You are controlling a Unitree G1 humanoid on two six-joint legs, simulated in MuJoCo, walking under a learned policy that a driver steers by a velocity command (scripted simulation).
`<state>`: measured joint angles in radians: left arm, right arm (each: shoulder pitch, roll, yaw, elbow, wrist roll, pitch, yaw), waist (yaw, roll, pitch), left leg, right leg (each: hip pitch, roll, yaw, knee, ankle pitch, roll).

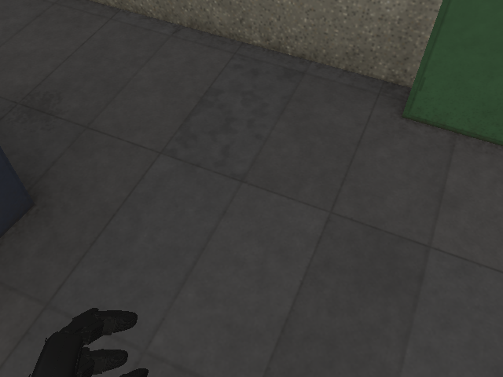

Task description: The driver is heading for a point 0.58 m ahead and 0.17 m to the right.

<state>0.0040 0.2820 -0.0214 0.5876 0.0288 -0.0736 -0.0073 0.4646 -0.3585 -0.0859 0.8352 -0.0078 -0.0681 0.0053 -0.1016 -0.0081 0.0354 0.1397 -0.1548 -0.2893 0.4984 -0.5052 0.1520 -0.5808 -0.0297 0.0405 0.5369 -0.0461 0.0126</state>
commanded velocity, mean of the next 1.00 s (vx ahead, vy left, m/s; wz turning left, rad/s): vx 0.67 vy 0.00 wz -0.16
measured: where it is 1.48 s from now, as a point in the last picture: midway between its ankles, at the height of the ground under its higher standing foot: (235, 238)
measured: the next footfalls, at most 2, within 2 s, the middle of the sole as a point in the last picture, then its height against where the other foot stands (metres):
left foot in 0.42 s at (193, 331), level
right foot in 0.80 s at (276, 227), level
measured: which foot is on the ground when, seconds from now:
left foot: down 0.00-0.00, up 0.02-0.40, down 0.42-0.80, up 0.82-1.00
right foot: down 0.00-0.42, up 0.44-0.78, down 0.80-1.00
